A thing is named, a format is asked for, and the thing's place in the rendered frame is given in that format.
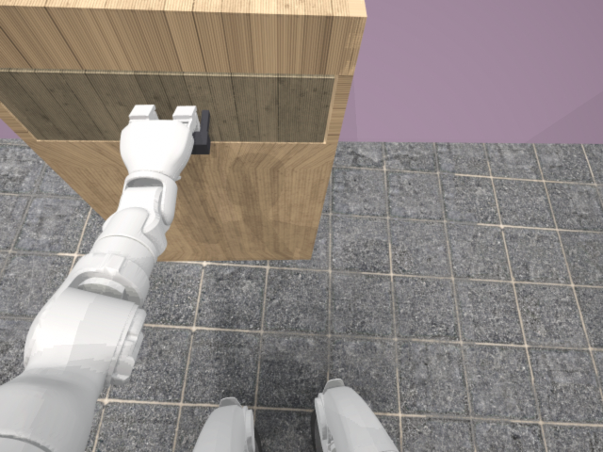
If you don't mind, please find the cabinet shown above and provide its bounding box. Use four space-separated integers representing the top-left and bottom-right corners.
0 0 367 262

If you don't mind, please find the robot right shin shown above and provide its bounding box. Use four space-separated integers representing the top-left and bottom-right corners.
320 379 345 452

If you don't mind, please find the left robot hand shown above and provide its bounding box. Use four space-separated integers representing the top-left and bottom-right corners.
120 105 200 182

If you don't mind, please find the robot left upper arm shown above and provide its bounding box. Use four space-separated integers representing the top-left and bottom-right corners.
0 287 147 452

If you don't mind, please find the right robot thigh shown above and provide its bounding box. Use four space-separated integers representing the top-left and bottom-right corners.
315 386 399 452

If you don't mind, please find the drawer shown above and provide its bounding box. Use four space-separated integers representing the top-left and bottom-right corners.
0 68 334 142

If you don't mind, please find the left robot forearm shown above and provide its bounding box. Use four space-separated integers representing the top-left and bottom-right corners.
24 170 177 369

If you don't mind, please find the handle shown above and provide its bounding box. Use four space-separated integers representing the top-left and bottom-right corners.
191 110 211 154

